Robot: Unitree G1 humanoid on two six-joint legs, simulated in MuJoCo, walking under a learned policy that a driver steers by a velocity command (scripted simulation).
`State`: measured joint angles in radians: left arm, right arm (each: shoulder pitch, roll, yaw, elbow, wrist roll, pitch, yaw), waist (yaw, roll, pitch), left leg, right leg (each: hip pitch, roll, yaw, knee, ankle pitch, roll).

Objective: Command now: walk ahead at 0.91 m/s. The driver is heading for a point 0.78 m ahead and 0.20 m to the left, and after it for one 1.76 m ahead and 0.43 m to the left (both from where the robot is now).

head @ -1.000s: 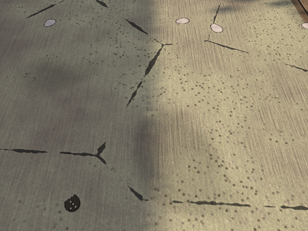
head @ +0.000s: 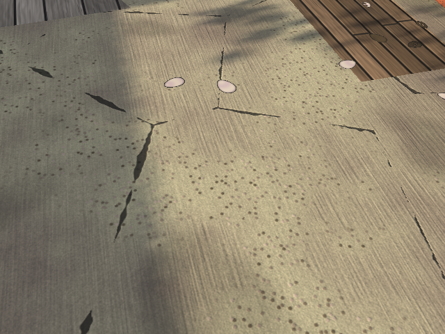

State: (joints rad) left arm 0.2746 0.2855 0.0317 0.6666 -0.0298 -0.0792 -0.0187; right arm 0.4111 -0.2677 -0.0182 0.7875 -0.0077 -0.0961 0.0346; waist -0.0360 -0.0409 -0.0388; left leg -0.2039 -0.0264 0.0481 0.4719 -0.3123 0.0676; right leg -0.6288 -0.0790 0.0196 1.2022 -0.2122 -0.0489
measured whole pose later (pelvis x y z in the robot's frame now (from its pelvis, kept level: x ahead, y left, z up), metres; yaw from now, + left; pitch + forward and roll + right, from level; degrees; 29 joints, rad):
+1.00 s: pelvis +0.42 +0.07 +0.00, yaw +28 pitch +3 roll -4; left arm -0.04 0.31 0.08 0.76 0.00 0.00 0.02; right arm 0.26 -0.33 -0.09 0.59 0.01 0.02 -0.04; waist -0.03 -0.02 0.08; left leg -0.36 -0.05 -0.11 0.48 -0.15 0.06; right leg -0.54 0.04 0.09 1.02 -0.36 0.04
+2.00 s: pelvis +0.65 +0.14 -0.03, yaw +35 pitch +4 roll -1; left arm -0.01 0.28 0.02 0.66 -0.04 -0.08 -0.08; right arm 0.54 -0.29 -0.05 0.80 0.01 -0.07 -0.01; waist -0.10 0.00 0.02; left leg 0.28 0.08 0.03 0.10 -0.43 -0.05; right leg -0.70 -0.04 -0.06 0.63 -0.05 -0.07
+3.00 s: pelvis +1.46 +0.33 -0.04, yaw -10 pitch +1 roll +2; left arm -0.01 0.27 0.02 0.55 -0.03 -0.05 -0.06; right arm 0.53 -0.27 -0.04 0.91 0.00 -0.07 -0.01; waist -0.07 -0.01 0.06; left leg 0.26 0.09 0.18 0.46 -0.45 -0.04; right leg -0.60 0.03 -0.05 0.65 -0.06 -0.15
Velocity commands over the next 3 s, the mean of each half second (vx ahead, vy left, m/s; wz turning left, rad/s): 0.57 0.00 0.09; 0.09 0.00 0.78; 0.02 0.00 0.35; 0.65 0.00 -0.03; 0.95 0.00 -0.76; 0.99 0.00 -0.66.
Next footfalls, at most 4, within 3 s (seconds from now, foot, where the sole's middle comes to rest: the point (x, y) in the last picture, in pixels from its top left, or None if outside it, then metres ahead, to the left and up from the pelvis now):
0.30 right None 0.48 -0.09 -0.78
0.78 left None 0.47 0.17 -0.78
1.28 right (222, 318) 0.58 -0.03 -0.78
1.62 left None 0.39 0.14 -0.78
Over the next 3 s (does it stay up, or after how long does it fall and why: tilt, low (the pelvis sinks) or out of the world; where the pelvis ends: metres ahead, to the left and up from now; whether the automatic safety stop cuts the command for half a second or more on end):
stays up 1.46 0.33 -0.04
